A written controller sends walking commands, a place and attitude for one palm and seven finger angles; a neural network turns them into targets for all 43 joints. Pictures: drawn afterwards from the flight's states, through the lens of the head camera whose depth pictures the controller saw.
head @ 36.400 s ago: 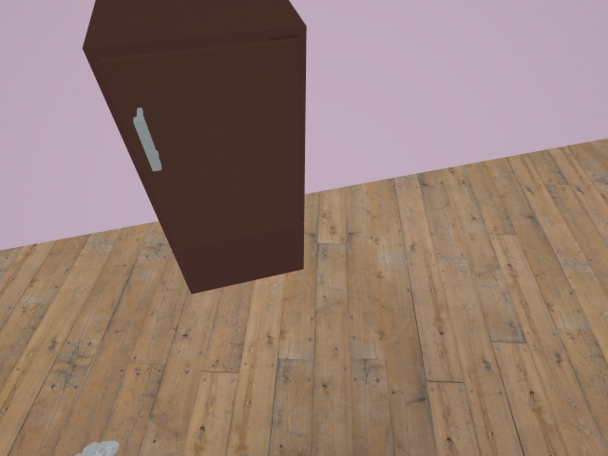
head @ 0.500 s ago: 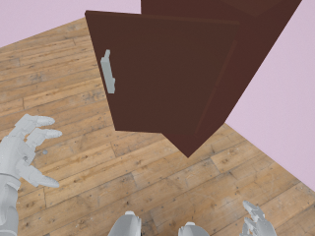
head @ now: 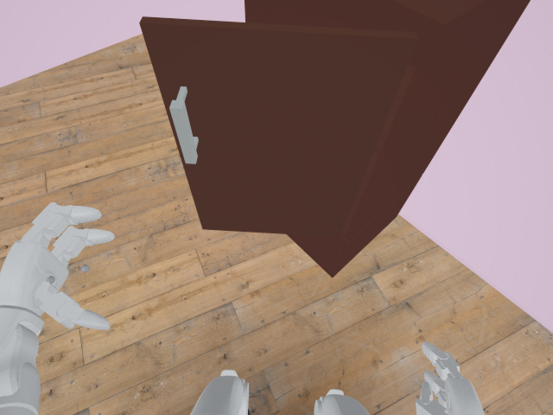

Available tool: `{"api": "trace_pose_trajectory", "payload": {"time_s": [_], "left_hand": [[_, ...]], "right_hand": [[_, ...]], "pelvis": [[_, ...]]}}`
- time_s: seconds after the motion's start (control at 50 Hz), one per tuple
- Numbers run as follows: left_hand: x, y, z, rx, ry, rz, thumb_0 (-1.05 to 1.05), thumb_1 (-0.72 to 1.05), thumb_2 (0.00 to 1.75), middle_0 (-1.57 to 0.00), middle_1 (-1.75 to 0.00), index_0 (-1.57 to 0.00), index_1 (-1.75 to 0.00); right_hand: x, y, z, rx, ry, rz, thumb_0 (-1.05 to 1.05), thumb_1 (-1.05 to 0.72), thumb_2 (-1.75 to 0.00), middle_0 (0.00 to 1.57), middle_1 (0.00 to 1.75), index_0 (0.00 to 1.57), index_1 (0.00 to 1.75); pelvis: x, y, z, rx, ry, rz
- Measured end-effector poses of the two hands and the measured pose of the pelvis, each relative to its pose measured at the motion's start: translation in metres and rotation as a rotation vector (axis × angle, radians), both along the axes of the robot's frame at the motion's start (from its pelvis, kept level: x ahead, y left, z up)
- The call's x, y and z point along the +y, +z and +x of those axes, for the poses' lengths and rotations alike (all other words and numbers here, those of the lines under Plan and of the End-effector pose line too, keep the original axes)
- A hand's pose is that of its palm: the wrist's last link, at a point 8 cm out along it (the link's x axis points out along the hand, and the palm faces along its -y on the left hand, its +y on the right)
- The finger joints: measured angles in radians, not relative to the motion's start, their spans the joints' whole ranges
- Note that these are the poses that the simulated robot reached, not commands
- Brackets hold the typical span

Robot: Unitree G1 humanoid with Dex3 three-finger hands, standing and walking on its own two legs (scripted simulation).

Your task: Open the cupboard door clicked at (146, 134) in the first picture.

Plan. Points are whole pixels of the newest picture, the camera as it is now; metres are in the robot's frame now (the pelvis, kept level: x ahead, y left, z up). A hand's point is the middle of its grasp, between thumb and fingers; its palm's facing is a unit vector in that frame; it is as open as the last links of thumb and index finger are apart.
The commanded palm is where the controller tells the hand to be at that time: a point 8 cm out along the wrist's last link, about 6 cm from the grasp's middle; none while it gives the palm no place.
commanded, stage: move the hooked fingers beside the handle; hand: left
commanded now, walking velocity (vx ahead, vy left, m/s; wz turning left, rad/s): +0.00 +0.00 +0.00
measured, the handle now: (187, 126) +0.57 +0.20 +0.04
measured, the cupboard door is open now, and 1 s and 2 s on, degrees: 45 45 45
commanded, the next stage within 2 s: none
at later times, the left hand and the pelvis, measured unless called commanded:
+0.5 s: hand (111, 217) +0.37 +0.27 +0.05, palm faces +0.01 -1.00 -0.02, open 14.0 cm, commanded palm +0.35 +0.31 +0.05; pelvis +0.00 +0.00 -0.01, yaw -1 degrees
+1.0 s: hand (120, 185) +0.43 +0.27 +0.04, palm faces +0.02 -1.00 +0.00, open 14.0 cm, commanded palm +0.42 +0.31 +0.05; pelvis -0.01 +0.01 -0.02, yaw -2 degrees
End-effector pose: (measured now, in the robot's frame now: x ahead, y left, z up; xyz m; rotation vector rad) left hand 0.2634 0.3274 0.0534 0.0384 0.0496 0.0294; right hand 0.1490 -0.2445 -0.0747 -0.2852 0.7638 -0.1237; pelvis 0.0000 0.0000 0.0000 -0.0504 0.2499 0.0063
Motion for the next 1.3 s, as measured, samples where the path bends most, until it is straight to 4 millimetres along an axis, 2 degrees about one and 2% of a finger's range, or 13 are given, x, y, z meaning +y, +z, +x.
{"api": "trace_pose_trajectory", "payload": {"time_s": [0.12, 0.22, 0.58, 0.98, 1.3], "left_hand": [[0.000, -0.005, 0.021, -0.016, 0.009, -0.014, -0.02, -0.51, 0.30, -0.30, -1.20, -0.30, -1.20], [-0.002, -0.001, 0.040, -0.023, -0.018, -0.010, -0.02, -0.50, 0.30, -0.30, -1.20, -0.30, -1.20], [-0.009, -0.002, 0.091, -0.033, -0.023, -0.019, -0.02, -0.50, 0.30, -0.30, -1.20, -0.30, -1.20], [0.001, -0.008, 0.138, -0.034, -0.006, -0.036, -0.02, -0.50, 0.30, -0.30, -1.20, -0.30, -1.20], [-0.005, -0.010, 0.196, -0.034, -0.020, -0.033, -0.02, -0.50, 0.30, -0.30, -1.20, -0.30, -1.20]], "right_hand": [[-0.005, -0.007, -0.002, 0.025, 0.001, -0.023, 0.01, -0.91, -0.90, 0.20, 0.30, 0.20, 0.30], [-0.009, -0.009, -0.010, 0.052, -0.027, -0.025, 0.01, -0.91, -0.90, 0.20, 0.30, 0.20, 0.30], [-0.014, -0.020, -0.056, 0.210, -0.111, -0.033, 0.01, -0.91, -0.90, 0.20, 0.30, 0.20, 0.30], [-0.012, -0.030, -0.090, 0.339, -0.152, -0.062, 0.01, -0.91, -0.90, 0.20, 0.30, 0.20, 0.30], [-0.010, -0.039, -0.136, 0.506, -0.209, -0.085, 0.01, -0.91, -0.90, 0.20, 0.30, 0.20, 0.30]], "pelvis": [[-0.002, -0.005, -0.002, 0.011, 0.003, -0.002], [-0.002, -0.005, 0.000, 0.019, -0.005, -0.001], [0.005, -0.006, 0.001, 0.050, -0.022, -0.001], [0.012, -0.015, -0.006, 0.089, -0.026, -0.016], [0.018, -0.026, -0.007, 0.155, -0.033, -0.031]]}}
